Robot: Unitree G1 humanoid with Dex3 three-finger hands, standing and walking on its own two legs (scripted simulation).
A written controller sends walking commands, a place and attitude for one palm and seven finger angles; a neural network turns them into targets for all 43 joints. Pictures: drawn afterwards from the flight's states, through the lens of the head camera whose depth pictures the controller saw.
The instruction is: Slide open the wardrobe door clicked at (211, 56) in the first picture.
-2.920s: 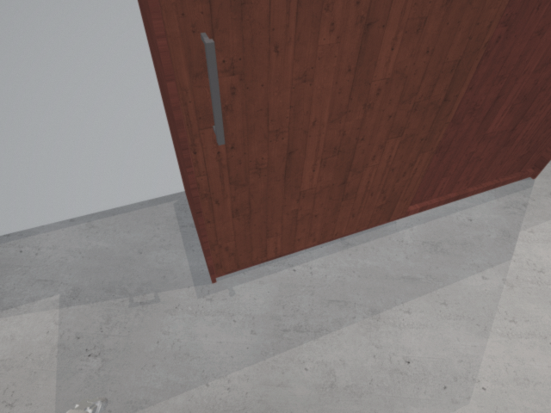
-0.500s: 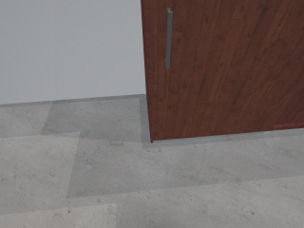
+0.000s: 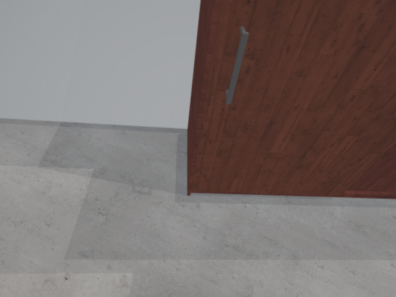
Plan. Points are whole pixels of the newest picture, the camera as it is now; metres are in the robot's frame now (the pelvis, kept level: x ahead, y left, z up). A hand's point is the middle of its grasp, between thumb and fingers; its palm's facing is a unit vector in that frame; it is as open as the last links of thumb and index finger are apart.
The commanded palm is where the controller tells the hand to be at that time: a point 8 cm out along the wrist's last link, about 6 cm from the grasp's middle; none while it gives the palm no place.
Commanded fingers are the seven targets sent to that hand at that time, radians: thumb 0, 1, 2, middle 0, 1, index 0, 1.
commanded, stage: take the last steps up to it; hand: left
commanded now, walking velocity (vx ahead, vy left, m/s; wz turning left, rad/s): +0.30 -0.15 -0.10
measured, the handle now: (235, 68) +0.77 -0.05 +0.09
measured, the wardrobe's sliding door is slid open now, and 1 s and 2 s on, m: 0.00 0.00 0.00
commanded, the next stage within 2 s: come to a stop and stand still in 0.64 s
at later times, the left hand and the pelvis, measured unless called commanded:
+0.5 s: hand (170, 248) +0.27 +0.08 -0.17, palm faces -0.04 -0.98 -0.21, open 7.3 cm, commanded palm none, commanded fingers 0.00 0.90 0.90 -0.20 -0.30 -0.20 -0.30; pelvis +0.18 -0.11 -0.01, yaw -2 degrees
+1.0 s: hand (191, 233) +0.32 +0.03 -0.18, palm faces +0.03 -0.98 -0.17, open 7.3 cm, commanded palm none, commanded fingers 0.00 0.90 0.90 -0.20 -0.30 -0.20 -0.30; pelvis +0.31 -0.14 +0.00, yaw -2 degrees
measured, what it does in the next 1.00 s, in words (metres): walks ahead: right foot, then left foot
